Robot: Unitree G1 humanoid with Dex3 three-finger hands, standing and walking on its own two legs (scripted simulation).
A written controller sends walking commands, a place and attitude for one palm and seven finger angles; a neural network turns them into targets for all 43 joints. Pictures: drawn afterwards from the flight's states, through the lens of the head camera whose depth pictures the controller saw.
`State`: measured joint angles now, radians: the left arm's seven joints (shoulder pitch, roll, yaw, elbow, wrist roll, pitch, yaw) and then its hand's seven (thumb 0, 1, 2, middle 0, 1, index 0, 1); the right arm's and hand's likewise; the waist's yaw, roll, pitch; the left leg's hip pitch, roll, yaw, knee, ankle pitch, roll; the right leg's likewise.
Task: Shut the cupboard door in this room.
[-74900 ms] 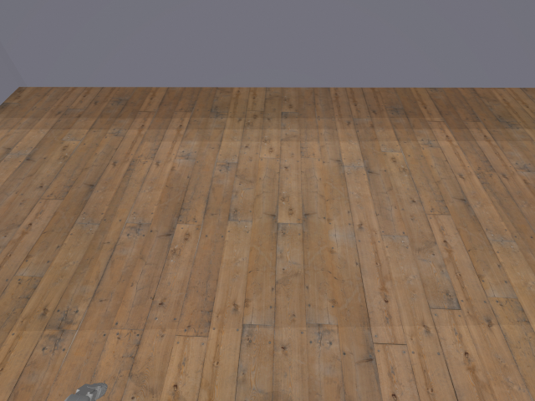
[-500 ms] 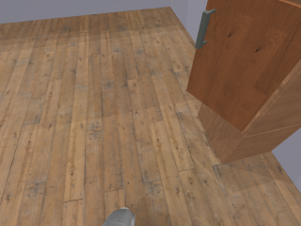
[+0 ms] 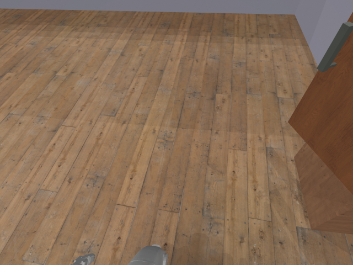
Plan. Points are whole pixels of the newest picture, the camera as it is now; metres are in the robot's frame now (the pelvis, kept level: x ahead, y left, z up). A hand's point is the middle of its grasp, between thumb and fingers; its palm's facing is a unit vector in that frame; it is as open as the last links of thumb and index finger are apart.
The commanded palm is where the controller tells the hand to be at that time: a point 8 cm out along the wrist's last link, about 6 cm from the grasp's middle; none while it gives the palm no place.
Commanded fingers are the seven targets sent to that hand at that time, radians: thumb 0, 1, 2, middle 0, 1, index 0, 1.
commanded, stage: walk to a spot facing it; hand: left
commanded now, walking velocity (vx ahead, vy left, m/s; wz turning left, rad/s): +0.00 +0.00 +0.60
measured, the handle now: (339, 47) +0.73 -0.48 +0.08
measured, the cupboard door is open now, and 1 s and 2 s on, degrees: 27 27 27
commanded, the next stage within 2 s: turn to face it in 1.00 s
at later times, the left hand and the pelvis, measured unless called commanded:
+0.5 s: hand out of the picture +0.09 +0.24 -0.14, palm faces +0.29 -0.93 -0.25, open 7.4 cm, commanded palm none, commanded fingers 0.00 0.90 0.90 -0.20 -0.30 -0.20 -0.30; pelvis +0.05 +0.01 +0.01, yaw +17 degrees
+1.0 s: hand out of the picture +0.03 +0.18 -0.17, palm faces +0.69 -0.70 -0.18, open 7.4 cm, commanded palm none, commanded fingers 0.00 0.90 0.90 -0.20 -0.30 -0.20 -0.30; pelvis +0.19 +0.07 +0.00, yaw +40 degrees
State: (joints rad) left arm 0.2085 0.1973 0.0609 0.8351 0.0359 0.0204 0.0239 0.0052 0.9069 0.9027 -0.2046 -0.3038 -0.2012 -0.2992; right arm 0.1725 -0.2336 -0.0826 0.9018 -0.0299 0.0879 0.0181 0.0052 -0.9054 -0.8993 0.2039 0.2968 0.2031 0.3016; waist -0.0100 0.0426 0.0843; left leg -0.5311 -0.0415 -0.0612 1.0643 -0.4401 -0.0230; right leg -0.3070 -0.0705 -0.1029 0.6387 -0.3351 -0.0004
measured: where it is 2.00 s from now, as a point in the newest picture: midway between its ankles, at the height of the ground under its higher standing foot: (150, 238)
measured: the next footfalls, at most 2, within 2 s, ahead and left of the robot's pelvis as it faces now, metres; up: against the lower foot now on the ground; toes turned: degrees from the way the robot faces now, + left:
left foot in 0.20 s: +0.03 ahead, +0.14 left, +0.00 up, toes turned +14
right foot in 0.58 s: +0.20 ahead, -0.09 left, +0.00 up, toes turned +17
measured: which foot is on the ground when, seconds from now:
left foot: up 0.00-0.18, down 0.20-0.56, up 0.58-1.00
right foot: down 0.00-0.20, up 0.22-0.56, down 0.58-1.00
